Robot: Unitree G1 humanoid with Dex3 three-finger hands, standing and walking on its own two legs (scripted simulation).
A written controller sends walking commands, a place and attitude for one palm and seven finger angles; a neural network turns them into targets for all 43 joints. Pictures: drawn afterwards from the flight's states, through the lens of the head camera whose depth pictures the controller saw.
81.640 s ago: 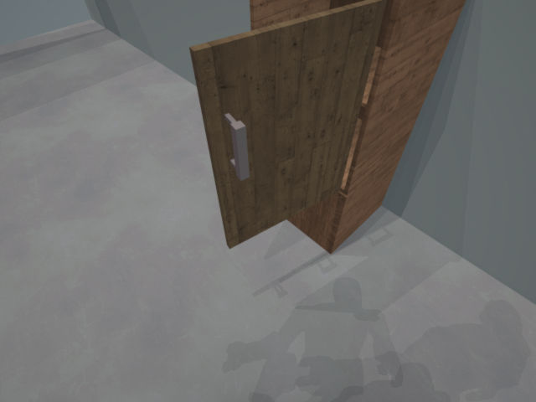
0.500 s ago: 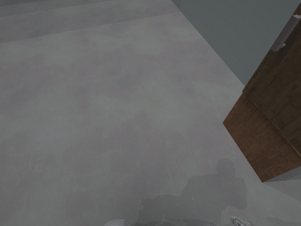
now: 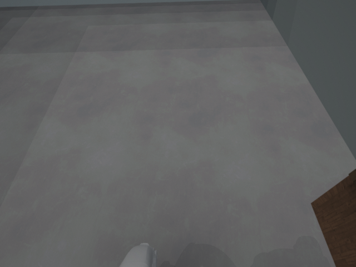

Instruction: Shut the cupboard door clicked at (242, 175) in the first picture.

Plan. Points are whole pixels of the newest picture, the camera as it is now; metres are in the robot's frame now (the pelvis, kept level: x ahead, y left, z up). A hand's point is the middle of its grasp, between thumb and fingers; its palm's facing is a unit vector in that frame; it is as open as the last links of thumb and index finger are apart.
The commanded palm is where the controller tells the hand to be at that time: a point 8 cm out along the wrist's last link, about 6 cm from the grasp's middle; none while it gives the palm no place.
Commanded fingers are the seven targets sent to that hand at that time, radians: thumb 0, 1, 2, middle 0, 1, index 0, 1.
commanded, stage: walk to a spot facing it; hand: left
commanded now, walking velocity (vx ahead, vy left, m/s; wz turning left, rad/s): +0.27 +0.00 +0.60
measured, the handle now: out of the picture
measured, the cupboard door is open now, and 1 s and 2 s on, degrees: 4 4 4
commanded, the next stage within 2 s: turn to face it in 0.26 s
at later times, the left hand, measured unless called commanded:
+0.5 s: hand (94, 217) +0.26 +0.25 -0.15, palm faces +0.21 -0.94 -0.26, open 7.4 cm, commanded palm none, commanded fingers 0.00 0.90 0.90 -0.20 -0.30 -0.20 -0.30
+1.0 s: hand (102, 207) +0.30 +0.25 -0.19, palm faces +0.05 -0.98 -0.20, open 7.3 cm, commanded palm none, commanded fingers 0.00 0.90 0.90 -0.20 -0.30 -0.20 -0.30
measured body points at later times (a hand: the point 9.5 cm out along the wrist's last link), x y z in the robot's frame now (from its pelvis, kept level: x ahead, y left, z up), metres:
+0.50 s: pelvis +0.17 +0.03 -0.01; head +0.22 +0.03 +0.44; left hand +0.25 +0.30 -0.13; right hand +0.26 -0.19 -0.16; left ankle +0.14 +0.13 -0.74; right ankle +0.28 -0.10 -0.71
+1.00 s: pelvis +0.25 +0.05 -0.01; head +0.29 +0.07 +0.44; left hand +0.30 +0.30 -0.17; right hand +0.34 -0.20 -0.14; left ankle +0.26 +0.17 -0.74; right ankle +0.28 -0.07 -0.73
